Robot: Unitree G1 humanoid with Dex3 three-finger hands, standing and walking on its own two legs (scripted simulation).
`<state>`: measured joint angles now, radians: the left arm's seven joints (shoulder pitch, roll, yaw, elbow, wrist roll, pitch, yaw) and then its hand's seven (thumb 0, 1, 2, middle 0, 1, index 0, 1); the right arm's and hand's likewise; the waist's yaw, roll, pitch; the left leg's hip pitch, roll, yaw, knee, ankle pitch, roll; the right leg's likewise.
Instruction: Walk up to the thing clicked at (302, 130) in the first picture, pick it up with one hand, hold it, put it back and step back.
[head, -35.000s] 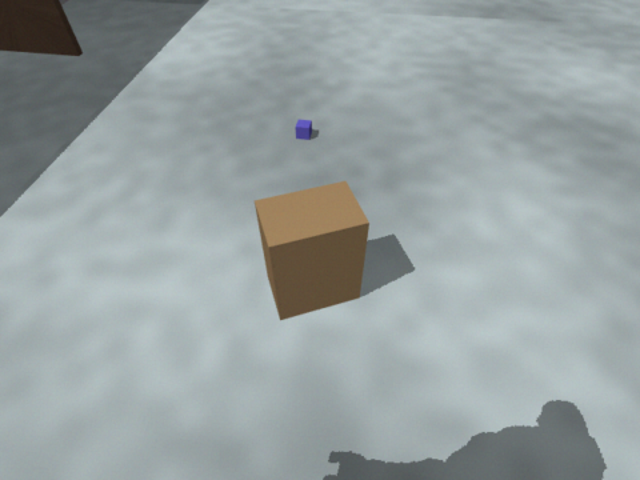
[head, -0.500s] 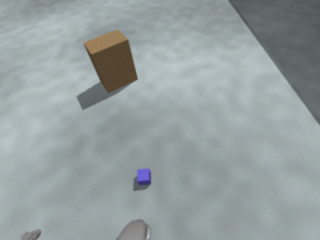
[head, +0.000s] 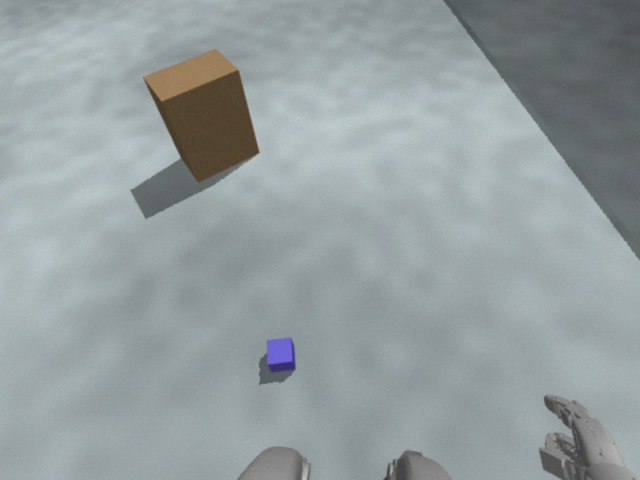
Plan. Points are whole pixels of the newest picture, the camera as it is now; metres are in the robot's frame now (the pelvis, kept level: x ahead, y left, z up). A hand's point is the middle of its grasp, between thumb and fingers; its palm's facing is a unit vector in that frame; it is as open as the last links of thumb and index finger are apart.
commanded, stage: walk up
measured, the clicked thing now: (281, 355) +0.49 +0.23 -0.70
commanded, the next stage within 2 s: stand in 1.84 s
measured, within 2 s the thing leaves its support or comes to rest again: neither
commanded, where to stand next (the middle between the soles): +0.06 +0.01 m, yaw -46 degrees
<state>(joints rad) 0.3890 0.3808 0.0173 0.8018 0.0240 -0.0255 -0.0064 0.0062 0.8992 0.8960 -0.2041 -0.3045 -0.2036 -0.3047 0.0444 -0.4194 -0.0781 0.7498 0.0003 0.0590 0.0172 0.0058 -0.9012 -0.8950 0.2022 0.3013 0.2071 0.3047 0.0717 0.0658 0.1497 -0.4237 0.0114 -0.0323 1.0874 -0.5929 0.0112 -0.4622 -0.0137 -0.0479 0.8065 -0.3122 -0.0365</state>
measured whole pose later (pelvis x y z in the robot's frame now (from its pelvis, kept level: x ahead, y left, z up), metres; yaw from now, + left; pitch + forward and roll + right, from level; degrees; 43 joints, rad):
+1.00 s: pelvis -0.01 +0.06 +0.00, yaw -38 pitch -3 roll +1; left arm 0.29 0.42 0.02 0.83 -0.01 -0.01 0.02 0.01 0.90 0.90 -0.20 -0.30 -0.20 -0.30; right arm 0.23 -0.40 -0.06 0.84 -0.02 -0.03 0.02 0.01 -0.90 -0.90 0.20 0.30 0.21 0.30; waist 0.00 0.00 0.13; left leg -0.42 0.03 0.04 0.77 -0.31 0.01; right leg -0.35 0.04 0.16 0.91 -0.49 0.01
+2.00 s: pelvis +0.00 +0.06 +0.04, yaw -47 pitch -2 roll +0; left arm 0.06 0.35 0.00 1.14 0.00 -0.02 -0.01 0.00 0.90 0.90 -0.20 -0.30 -0.20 -0.30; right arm 0.08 -0.36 -0.01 1.15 0.00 -0.02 0.02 0.01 -0.90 -0.90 0.20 0.30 0.21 0.30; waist -0.02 0.01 0.06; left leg -0.16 0.05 0.07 0.39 -0.19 -0.02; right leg -0.16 0.01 0.08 0.39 -0.18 0.02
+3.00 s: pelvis +0.02 +0.05 +0.05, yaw -45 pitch -2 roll +0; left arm 0.09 0.34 0.01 1.14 0.01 -0.02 -0.01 0.00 0.90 0.90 -0.20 -0.30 -0.20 -0.30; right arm 0.08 -0.35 -0.01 1.14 -0.01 -0.01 0.01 0.00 -0.90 -0.90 0.20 0.30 0.21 0.30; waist -0.01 0.00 0.05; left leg -0.12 0.03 0.04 0.33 -0.18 -0.01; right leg -0.10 -0.01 0.05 0.31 -0.18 0.03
